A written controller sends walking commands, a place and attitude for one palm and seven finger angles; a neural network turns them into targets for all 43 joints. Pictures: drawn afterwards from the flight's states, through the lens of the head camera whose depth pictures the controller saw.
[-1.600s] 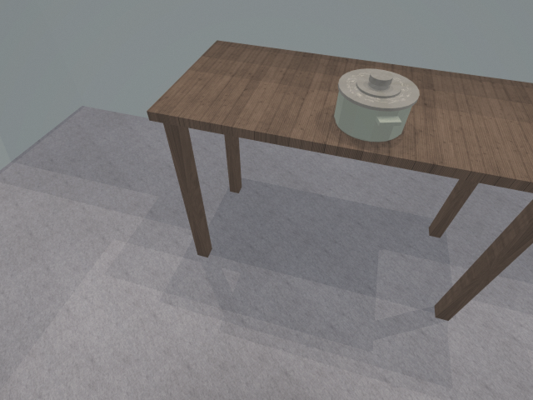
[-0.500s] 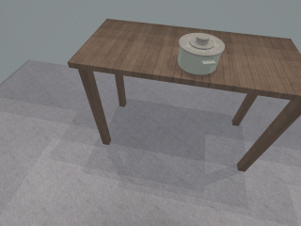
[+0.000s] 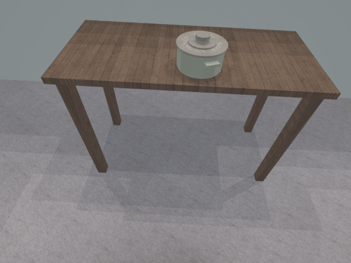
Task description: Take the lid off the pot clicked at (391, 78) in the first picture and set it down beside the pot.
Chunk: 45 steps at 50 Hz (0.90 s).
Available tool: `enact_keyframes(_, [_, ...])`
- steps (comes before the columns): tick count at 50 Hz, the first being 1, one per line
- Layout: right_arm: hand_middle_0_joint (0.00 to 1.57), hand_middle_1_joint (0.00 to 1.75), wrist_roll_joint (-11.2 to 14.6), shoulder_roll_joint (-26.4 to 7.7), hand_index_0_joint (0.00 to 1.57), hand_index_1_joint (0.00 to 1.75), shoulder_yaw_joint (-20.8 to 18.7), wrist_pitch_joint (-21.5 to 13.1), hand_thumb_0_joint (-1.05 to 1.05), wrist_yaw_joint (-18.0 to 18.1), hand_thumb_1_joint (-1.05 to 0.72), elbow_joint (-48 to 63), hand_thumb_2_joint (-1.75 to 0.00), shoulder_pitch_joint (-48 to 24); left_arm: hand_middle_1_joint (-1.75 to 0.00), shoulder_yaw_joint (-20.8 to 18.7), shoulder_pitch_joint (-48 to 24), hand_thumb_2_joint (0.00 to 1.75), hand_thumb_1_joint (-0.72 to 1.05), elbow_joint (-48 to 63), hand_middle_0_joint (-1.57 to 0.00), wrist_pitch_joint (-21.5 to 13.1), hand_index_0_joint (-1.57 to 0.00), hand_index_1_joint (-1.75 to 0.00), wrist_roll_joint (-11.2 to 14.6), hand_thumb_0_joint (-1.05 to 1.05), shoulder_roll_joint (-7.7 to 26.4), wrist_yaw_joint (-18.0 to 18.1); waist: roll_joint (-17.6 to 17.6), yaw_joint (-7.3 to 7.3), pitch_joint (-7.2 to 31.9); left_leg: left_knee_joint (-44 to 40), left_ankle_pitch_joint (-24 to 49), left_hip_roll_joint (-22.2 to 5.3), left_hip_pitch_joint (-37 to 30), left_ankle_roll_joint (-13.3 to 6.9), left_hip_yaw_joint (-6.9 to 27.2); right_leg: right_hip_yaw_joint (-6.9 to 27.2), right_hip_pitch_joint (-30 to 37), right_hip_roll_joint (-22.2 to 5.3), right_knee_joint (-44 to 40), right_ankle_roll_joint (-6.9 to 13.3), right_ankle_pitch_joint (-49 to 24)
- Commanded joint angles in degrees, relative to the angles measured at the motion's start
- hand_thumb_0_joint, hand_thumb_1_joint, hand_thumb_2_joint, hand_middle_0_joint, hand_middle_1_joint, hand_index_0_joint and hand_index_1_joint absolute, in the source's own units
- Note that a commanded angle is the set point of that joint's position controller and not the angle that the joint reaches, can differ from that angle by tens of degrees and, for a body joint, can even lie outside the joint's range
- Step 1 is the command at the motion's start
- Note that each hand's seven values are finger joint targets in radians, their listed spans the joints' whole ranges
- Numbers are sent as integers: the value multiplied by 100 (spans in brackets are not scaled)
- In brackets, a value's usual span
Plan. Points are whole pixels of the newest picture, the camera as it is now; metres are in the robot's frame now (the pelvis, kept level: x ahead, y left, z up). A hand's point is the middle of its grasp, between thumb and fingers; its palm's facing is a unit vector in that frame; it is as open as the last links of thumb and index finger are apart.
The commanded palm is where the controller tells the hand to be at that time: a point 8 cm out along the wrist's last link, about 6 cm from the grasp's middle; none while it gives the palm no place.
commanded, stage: take the last steps up to it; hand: left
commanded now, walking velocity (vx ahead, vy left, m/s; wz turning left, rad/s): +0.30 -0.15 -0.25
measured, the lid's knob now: (202, 36) +0.85 -0.06 +0.11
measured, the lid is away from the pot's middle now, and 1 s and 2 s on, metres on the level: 0.00 0.00 0.00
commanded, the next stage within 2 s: come to a stop and stand still in 0.86 s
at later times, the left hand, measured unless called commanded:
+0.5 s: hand out of the picture +0.10 +0.12 -0.20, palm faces -0.03 -0.99 -0.10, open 7.4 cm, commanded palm none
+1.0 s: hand (170, 170) +0.43 +0.03 -0.17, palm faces -0.10 -0.97 -0.22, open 7.3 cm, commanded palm none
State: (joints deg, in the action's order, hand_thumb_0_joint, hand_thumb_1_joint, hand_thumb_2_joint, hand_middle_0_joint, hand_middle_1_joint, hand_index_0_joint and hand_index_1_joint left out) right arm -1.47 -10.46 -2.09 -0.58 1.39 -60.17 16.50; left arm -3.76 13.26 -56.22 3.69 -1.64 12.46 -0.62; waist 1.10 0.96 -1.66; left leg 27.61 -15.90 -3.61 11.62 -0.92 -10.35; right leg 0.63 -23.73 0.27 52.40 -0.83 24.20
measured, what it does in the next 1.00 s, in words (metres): walks ahead: right foot, then left foot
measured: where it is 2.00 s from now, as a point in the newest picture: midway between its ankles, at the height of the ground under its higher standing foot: (183, 249)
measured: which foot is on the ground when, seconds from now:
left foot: down 0.00-0.18, up 0.20-0.48, down 0.50-0.94, up 0.96-1.00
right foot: up 0.00-0.16, down 0.18-0.50, up 0.52-0.90, down 0.92-1.00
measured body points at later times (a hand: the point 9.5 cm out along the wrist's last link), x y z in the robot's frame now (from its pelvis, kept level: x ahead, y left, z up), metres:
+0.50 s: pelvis +0.14 -0.04 -0.02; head +0.15 -0.01 +0.43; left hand +0.10 +0.18 -0.19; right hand +0.17 -0.29 -0.14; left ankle +0.20 +0.05 -0.74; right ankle +0.03 -0.15 -0.74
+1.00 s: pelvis +0.32 -0.14 -0.02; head +0.36 -0.16 +0.43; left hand +0.44 +0.08 -0.15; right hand +0.21 -0.35 -0.18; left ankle +0.21 +0.03 -0.69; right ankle +0.38 -0.25 -0.74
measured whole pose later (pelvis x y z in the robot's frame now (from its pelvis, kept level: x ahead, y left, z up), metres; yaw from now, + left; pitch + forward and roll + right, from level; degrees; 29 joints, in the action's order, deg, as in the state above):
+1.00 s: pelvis +0.32 -0.14 -0.02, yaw -5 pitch +0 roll +0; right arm -0.8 -8.6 -2.5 -0.6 0.8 -65.3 22.4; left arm -3.4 7.6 -56.5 -2.8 -1.2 9.8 -0.6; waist -1.8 3.1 -5.4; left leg 54.8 -30.8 -6.9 14.5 1.2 -2.7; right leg -8.7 -24.0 -3.6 36.2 2.5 12.1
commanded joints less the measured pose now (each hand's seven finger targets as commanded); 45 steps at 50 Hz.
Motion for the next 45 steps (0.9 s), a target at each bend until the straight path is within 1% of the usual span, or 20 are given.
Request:
enact_keyframes(1, [20, 30, -68, -1196, 20, 30, -308, -172, 0, 76, -90, 226, -90, 317, -30, -58, -338, 90, 90, 567, -20, -203, -20, -30, -17, 0, 260, -165, -796, 175, -306, -1712, -1130, -1731, -362, -742, 1441, -212, -614, -415, -637, 24, 42])
enact_keyframes(5, [20, 30, -67, -1304, 20, 30, -372, -184, 0, 38, -90, 118, -90, 407, -30, -77, -108, 90, 90, 509, -20, -270, -20, -30, -6, 0, 221, -217, -730, 120, -259, -1358, -1208, -1711, -2, -597, 1153, -540, 362, -242, -1919, 150, -138])
enact_keyframes(7, [20, 30, -56, -1200, 20, 30, -344, -166, 0, 24, -90, 105, -90, 282, -30, -121, 665, 90, 90, 202, -20, -324, -20, -30, -27, 0, 294, -194, -205, -242, 35, -263, -1281, -1289, 585, -305, 597, -752, 1655, 27, -2836, 235, -713])
enact_keyframes(8, [20, 30, 5, -902, 20, 30, -274, -161, 0, -8, -90, 184, -90, 177, -30, -191, 1219, 90, 90, 10, -20, -399, -20, -30, -44, 0, 648, -127, 762, -504, 211, 1090, -1473, -785, 1496, -58, -41, 132, 2595, -670, -3424, 507, -27])
enact_keyframes(9, [20, 30, 39, -496, 20, 30, -136, -171, 0, -64, -90, 525, -90, -310, -30, -300, 1743, 90, 90, -150, -20, -444, -20, -30, -39, 0, 1211, -19, 2080, -768, 55, 2813, -2316, -3, 3049, 164, -275, 2436, 3081, -1898, -4201, 1182, 658])
enact_keyframes(10, [20, 30, -5, -634, 20, 30, -157, -131, 0, -84, -90, 690, -90, -780, -30, -272, 1952, 90, 90, -183, -20, -433, -20, -30, 47, 0, 1155, 81, 1223, -865, -245, 3579, -2117, -173, 3318, 55, 492, 2734, 2625, -2228, -4442, 1496, 1080])
enact_keyframes(15, [20, 30, -14, -318, 20, 30, -180, -96, 0, -184, -90, 458, -90, -276, -30, -104, 615, 90, 90, 8, -20, -637, -20, -30, -28, 0, 579, 171, 250, 23, -419, 3194, -818, -480, 2127, 116, 686, 1079, 1092, -1546, -4166, 1385, -270])
enact_keyframes(19, [20, 30, 11, -200, 20, 30, -154, -137, 0, -214, -90, 512, -90, -268, -30, -63, 847, 90, 90, -212, -20, -676, -20, -30, -24, 0, 605, 132, 402, 9, -480, 1923, -399, -266, 1461, 110, 375, 641, 969, -1319, -4049, 1284, -798])
enact_keyframes(23, [20, 30, -16, -363, 20, 30, -205, -299, 0, -105, -90, 167, -90, 762, -30, -55, 807, 90, 90, -322, -20, -647, -20, -30, 42, 0, 484, 70, 72, 462, -91, 364, 328, 109, -400, 31, 100, 55, 735, -746, -2435, 936, -1741])
enact_keyframes(24, [20, 30, -69, -837, 20, 30, -315, -357, 0, -19, -90, -28, -90, 1448, -30, -19, 964, 90, 90, -299, -20, -645, -20, -30, 72, 0, 228, 24, -973, 671, 318, -307, -156, -662, -1387, -240, 1363, -175, 147, -351, -868, 667, -1629])
enact_keyframes(25, [20, 30, -80, -1496, 20, 30, -462, -368, 0, 39, -90, -107, -90, 2029, -30, 45, 1102, 90, 90, -109, -20, -613, -20, -30, 74, 0, -66, -38, -2366, 703, 556, -1330, -535, -2318, -1964, -765, 3887, -544, -1175, 237, 870, 345, 617])
enact_keyframes(26, [20, 30, -45, -1532, 20, 30, -417, -285, 0, 94, -90, -74, -90, 1902, -30, -21, 782, 90, 90, 24, -20, -588, -20, -30, -2, 0, 206, -30, -1599, 652, 381, -1684, -896, -2678, -1658, -1132, 4477, 137, -1511, 11, 1786, 424, 665])
enact_keyframes(27, [20, 30, -48, -1203, 20, 30, -351, -277, 0, 117, -90, -30, -90, 1518, -30, -52, 491, 90, 90, -3, -20, -576, -20, -30, -40, 0, 206, -33, -949, 535, -156, -1732, -696, -2373, -1056, -1060, 3904, 271, -1709, -265, 2152, 384, 65])
enact_keyframes(29, [20, 30, -31, -653, 20, 30, -175, -390, 0, 132, -90, 103, -90, 870, -30, -84, 461, 90, 90, -87, -20, -547, -20, -30, -62, 0, 91, -97, -746, 179, -566, -1693, 312, -1953, -272, -818, 2665, 253, -1578, -570, 2180, 238, -663])
enact_keyframes(33, [20, 30, 24, -481, 20, 30, -133, -477, 0, 131, -90, 22, -90, 700, -30, -31, 654, 90, 90, -128, -20, -373, -20, -30, -35, 0, -157, -131, -736, -104, -356, -1564, 1506, -1413, -100, -686, 1157, -21, -1136, -679, 1274, -15, -1102])
enact_keyframes(36, [20, 30, 24, -547, 20, 30, -161, -445, 0, 99, -90, -23, -90, 775, -30, 0, 278, 90, 90, 60, -20, -360, -20, -30, -15, 0, -202, -156, -804, -58, -428, -1625, 1645, -1237, -177, -655, 817, -348, -1106, -726, 232, -98, -1352])
enact_keyframes(40, [20, 30, -14, -561, 20, 30, -196, -366, 0, 55, -90, -94, -90, 1046, -30, 14, -465, 90, 90, 325, -20, -442, -20, -30, 24, 0, -148, -149, -1039, 261, -551, -1451, 1782, -1198, -240, -662, 778, -723, -663, -600, -1214, -49, -1357])
enact_keyframes(42, [20, 30, -33, -705, 20, 30, -246, -327, 0, 50, -90, -120, -90, 990, -30, -21, -415, 90, 90, 282, -20, -488, -20, -30, 27, 0, -75, -144, -1035, 206, -322, -1200, 1730, -1322, -315, -592, 823, -773, -120, -530, -1656, 13, -1339])
enact_keyframes(44, [20, 30, -21, -762, 20, 30, -266, -275, 0, 34, -90, -122, -90, 825, -30, -94, 280, 90, 90, 52, -20, -545, -20, -30, 23, 0, 95, -125, -714, -154, 72, -352, 1615, -1093, -106, -369, 613, -950, 1097, -297, -2269, 76, -1613])
enact_keyframes(45, [20, 30, 2, -650, 20, 30, -247, -261, 0, -6, -90, -131, -90, 797, -30, -148, 1002, 90, 90, -179, -20, -594, -20, -30, 15, 0, 411, -87, -117, -481, 447, 564, 1218, -785, 389, -187, 462, -764, 2166, -312, -2475, 166, -1690])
